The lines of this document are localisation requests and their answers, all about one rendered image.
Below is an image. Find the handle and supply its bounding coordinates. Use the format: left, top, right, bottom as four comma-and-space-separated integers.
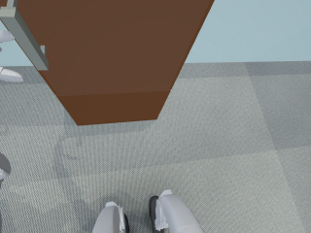
0, 0, 49, 71

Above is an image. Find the robot right thigh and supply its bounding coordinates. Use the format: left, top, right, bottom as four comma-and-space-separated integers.
155, 194, 205, 233

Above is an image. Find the robot left upper arm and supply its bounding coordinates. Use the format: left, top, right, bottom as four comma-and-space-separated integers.
0, 152, 12, 233

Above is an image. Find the cupboard door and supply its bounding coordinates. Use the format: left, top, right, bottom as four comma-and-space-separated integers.
0, 0, 211, 96

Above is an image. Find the robot left hand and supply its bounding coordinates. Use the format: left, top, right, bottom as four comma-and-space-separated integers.
0, 30, 24, 83

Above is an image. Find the robot right foot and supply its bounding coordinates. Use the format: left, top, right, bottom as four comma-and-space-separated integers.
149, 195, 165, 233

